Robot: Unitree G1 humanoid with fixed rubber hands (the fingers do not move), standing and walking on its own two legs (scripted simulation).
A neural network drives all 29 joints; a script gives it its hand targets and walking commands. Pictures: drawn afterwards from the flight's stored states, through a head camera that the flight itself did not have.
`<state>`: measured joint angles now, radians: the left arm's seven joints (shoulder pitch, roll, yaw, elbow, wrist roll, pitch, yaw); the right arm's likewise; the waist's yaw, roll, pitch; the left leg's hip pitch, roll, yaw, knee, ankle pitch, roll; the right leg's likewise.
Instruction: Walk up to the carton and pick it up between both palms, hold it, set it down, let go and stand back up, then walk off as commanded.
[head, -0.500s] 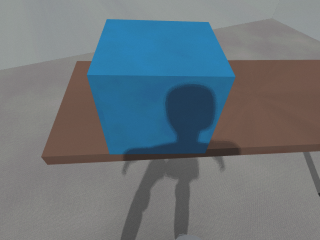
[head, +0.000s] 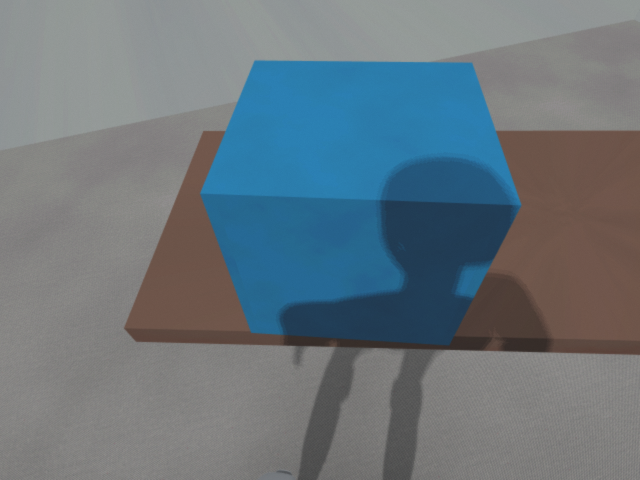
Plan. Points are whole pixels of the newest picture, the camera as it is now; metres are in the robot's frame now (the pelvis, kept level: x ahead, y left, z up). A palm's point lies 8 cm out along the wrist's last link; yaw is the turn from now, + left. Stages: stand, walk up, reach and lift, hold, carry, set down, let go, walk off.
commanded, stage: walk up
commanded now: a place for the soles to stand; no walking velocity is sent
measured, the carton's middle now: (354, 206) +0.46 -0.01 +0.09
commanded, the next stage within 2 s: none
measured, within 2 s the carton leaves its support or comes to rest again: neither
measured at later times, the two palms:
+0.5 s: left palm out of the picture +0.04 +0.28 -0.11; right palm out of the picture +0.06 -0.32 -0.11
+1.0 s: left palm out of the picture +0.10 +0.30 -0.11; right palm out of the picture +0.06 -0.30 -0.10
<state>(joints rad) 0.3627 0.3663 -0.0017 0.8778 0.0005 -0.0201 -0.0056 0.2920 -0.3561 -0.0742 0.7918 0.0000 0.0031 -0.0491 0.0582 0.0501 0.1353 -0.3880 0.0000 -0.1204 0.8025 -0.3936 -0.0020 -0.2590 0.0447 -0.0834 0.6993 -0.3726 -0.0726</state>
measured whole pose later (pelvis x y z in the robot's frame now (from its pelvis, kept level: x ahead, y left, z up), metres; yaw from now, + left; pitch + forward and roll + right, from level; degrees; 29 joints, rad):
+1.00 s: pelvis -0.01 +0.00 +0.00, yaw -1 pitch -4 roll -1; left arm 0.15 0.37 0.00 0.88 0.00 -0.02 0.00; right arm 0.28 -0.35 -0.07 0.79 0.00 -0.02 0.00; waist 0.02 0.02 0.14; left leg -0.36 0.00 -0.10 0.75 -0.32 -0.03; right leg -0.27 0.02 0.01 0.73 -0.40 -0.02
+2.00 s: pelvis +0.03 +0.00 +0.00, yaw -2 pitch -5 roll -1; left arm 0.19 0.38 0.00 0.88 0.00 -0.04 0.00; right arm 0.27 -0.35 -0.07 0.80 0.00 -0.01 0.01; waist 0.01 0.00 0.13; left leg -0.32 0.00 -0.06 0.75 -0.35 -0.01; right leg -0.29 0.02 0.03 0.74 -0.38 -0.02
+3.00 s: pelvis +0.02 +0.00 -0.01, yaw -2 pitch -2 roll +0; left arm 0.03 0.37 0.00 0.75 0.00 0.31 0.04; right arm 0.16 -0.34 -0.07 0.86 0.00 -0.14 0.08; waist 0.01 -0.03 0.15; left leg -0.39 0.00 -0.06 0.77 -0.34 -0.03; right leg -0.36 0.02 0.03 0.77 -0.37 -0.02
